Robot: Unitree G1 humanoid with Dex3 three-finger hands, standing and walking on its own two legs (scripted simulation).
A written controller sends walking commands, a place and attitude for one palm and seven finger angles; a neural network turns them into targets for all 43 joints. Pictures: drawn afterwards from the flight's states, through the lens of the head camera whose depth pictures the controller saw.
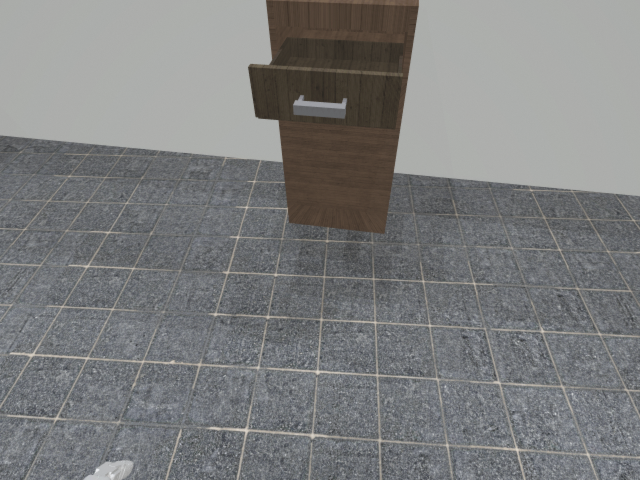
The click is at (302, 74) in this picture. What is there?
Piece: drawer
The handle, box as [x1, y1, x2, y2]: [293, 95, 346, 118]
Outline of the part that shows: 293,104 294,114 344,118 346,98 343,98 341,104 304,101 303,95 300,95 299,98 295,100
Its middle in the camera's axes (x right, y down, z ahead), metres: +0.00 -0.34 +0.98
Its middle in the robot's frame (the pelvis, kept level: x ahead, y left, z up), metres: +0.97 +0.05 +0.00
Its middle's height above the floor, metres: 0.77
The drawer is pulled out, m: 0.29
